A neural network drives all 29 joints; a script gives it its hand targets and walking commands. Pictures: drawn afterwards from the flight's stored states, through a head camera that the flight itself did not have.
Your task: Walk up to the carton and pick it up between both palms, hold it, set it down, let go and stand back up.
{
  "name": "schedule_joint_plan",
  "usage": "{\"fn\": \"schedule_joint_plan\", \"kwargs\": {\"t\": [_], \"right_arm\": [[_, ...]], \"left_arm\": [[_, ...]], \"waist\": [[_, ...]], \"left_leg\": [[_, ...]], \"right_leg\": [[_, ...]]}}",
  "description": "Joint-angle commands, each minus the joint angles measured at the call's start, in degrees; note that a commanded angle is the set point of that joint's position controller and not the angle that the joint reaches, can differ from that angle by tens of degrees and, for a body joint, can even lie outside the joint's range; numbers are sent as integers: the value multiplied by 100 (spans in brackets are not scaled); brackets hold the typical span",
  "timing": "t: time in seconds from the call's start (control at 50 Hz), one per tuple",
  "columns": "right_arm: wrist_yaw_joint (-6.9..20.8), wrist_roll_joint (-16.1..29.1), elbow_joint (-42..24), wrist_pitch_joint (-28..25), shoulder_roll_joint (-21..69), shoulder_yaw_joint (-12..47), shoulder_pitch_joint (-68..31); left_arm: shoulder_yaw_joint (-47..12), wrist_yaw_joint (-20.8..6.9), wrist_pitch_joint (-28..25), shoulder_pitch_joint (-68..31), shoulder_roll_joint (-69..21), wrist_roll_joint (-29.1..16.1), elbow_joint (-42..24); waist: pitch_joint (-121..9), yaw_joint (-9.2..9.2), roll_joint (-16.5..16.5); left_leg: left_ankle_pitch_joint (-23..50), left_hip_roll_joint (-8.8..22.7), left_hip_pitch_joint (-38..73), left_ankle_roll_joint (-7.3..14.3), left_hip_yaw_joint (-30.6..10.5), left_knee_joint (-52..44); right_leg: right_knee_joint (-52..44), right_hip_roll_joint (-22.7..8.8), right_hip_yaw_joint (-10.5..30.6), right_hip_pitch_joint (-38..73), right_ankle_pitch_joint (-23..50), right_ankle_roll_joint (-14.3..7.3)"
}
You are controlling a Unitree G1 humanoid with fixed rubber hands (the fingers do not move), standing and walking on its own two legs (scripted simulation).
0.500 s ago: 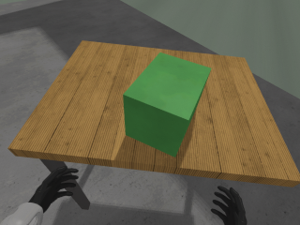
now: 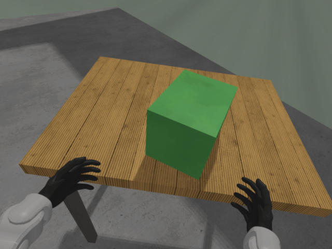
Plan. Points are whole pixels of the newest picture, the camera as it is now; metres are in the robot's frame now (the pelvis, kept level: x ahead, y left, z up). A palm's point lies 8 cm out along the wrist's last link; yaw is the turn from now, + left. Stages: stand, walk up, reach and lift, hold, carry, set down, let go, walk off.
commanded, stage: reach and lift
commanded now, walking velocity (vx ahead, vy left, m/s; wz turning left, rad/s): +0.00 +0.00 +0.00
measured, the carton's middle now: (191, 121) +0.45 -0.02 +0.09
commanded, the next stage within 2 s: none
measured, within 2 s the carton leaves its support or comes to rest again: neither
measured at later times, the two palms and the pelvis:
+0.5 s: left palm (62, 152) +0.27 +0.26 +0.12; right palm (252, 188) +0.25 -0.13 +0.12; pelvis +0.00 +0.02 +0.00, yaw +0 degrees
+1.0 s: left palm (81, 116) +0.35 +0.25 +0.15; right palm (252, 161) +0.29 -0.13 +0.15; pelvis -0.03 +0.03 +0.00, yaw +0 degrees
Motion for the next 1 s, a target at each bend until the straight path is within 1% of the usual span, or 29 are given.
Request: {"fn": "schedule_joint_plan", "kwargs": {"t": [0.0,0.04,0.06,0.14,0.16,0.22,0.26,0.3,0.4,0.46,0.48,0.5,0.54,0.6,0.62,0.64,0.66,0.7,0.72,0.76,0.82,0.84,0.86,0.88,0.9,0.92,0.94,0.96,0.98], "right_arm": [[-67,34,-1259,-109,-148,-118,-661],[-70,1,-1234,-102,-121,-168,-907],[-73,-5,-1131,-101,-103,-158,-802],[-99,69,-1068,-87,-185,-252,-1178],[-103,77,-1052,-88,-188,-227,-1116],[-111,99,-987,-94,-288,-330,-1551],[-100,164,-954,-110,-368,-393,-1761],[-86,212,-785,-99,-425,-420,-1807],[-87,337,-555,-36,-610,-560,-2512],[-66,415,-370,-11,-710,-653,-2764],[-56,431,-223,21,-737,-648,-2840],[-55,453,-179,38,-753,-675,-2932],[-41,482,-22,75,-766,-733,-3441],[-2,517,228,72,-810,-779,-3658],[11,512,271,70,-874,-850,-4183],[26,534,481,82,-818,-829,-4198],[41,554,590,77,-793,-790,-4154],[58,542,850,90,-845,-874,-4658],[60,537,1002,82,-830,-878,-4692],[54,518,1194,62,-831,-938,-5213],[86,539,1614,12,-858,-995,-5660],[94,532,1743,5,-872,-1025,-6013],[107,513,1996,-3,-835,-1024,-6044],[106,513,2075,-27,-866,-1049,-6206],[93,500,2182,-23,-881,-1099,-6544],[92,501,2387,-47,-819,-1062,-6367],[96,500,2335,-81,-911,-1148,-6852],[113,493,2674,-80,-872,-1135,-6959],[123,500,2715,-132,-900,-1176,-7080]], "left_arm": [[604,-8,-182,-1109,1018,-10,-1017],[584,13,-186,-1363,1049,-63,-981],[586,15,-182,-1233,990,-16,-915],[597,25,-100,-1636,1069,-35,-989],[608,27,-63,-1538,1014,-28,-993],[607,42,41,-1941,1050,-83,-894],[603,88,115,-2143,1054,-94,-1012],[602,98,233,-2150,1015,-83,-862],[632,108,512,-2834,1045,-54,-590],[575,134,641,-3100,990,-23,-578],[596,129,692,-3157,986,7,-345],[592,124,717,-3248,988,25,-312],[513,131,739,-3773,1032,-8,-21],[463,174,757,-4007,979,42,188],[456,195,740,-4579,1100,2,291],[392,211,724,-4626,1067,1,506],[392,215,713,-4579,1014,51,575],[348,231,695,-5112,1080,38,924],[290,230,683,-5144,1021,44,1082],[190,248,650,-5655,1067,-11,1439],[44,319,595,-6139,1036,-22,1756],[30,338,565,-6530,1106,-48,1939],[-59,344,534,-6527,1042,-61,2258],[-85,352,507,-6677,1032,-51,2333],[-116,362,475,-7073,1124,-94,2482],[-203,376,439,-6857,1001,-73,2685],[-231,414,403,-7346,1093,-116,2632],[-311,438,383,-7438,1054,-120,3040],[-346,463,332,-7573,1029,-138,3038]], "waist": [[-339,-95,931],[-359,-134,954],[-327,-137,970],[-571,-206,1055],[-688,-233,1011],[-926,-284,935],[-1094,-302,1006],[-1206,-352,966],[-1347,-425,920],[-1455,-521,1000],[-1421,-528,957],[-1432,-564,923],[-1406,-612,937],[-1523,-673,936],[-1576,-662,1016],[-1570,-715,998],[-1632,-721,1009],[-1664,-767,1011],[-1664,-821,953],[-1747,-864,934],[-1973,-933,1042],[-2029,-935,1026],[-1983,-998,961],[-2053,-1023,979],[-2140,-1050,956],[-2171,-1091,963],[-2399,-1083,1041],[-2303,-1117,1035],[-2456,-1147,1079]], "left_leg": [[1661,707,-379,-506,-564,-650],[1598,698,-468,-489,-567,-629],[1763,706,-424,-502,-582,-605],[2053,724,-325,-567,-638,-522],[2304,711,-229,-583,-634,-468],[2596,691,-141,-630,-660,-375],[2942,714,-8,-711,-689,-301],[3240,704,137,-759,-708,-236],[3577,663,241,-834,-698,-158],[3757,686,378,-906,-748,-123],[3731,656,362,-886,-723,-127],[3755,655,368,-890,-731,-136],[3454,647,236,-871,-748,-170],[3505,692,316,-881,-794,-184],[3303,674,164,-871,-777,-195],[3153,670,113,-838,-784,-223],[3211,659,160,-820,-766,-221],[2919,686,30,-802,-807,-286],[2880,701,33,-787,-817,-306],[2544,699,-78,-738,-816,-352],[2525,782,5,-765,-893,-357],[2351,779,-60,-746,-878,-374],[2266,797,-80,-727,-905,-400],[2300,809,-53,-733,-913,-396],[2019,803,-150,-706,-913,-433],[2010,814,-106,-695,-934,-445],[2095,841,-51,-736,-951,-424],[1988,862,-33,-739,-992,-422],[2062,891,31,-778,-1017,-413]], "right_leg": [[-59,-392,49,-55,1041,-591],[-48,-405,68,-83,975,-606],[-26,-398,64,-59,1092,-615],[-22,-390,93,-51,1186,-644],[-15,-375,91,8,1354,-635],[-22,-353,81,-59,1478,-612],[2,-313,68,-76,1582,-607],[-35,-280,71,-69,1684,-605],[-44,-207,12,-98,1800,-568],[-53,-169,-16,-160,1828,-582],[-77,-157,-9,-151,1831,-587],[-69,-147,-28,-134,1867,-570],[-64,-161,-24,-231,1717,-575],[-45,-137,-31,-270,1740,-568],[-32,-144,-39,-366,1544,-574],[-8,-148,-27,-292,1581,-586],[7,-145,-22,-239,1703,-588],[24,-142,-19,-327,1481,-586],[36,-137,-21,-288,1538,-580],[58,-150,-17,-343,1400,-566],[128,-116,-46,-458,1313,-551],[112,-136,-41,-530,1208,-551],[115,-133,-40,-519,1255,-545],[137,-121,-52,-552,1255,-529],[138,-141,-42,-560,1131,-520],[175,-131,-51,-487,1270,-523],[200,-116,-80,-652,1163,-503],[183,-120,-74,-726,1076,-512],[208,-116,-87,-764,1108,-496]]}}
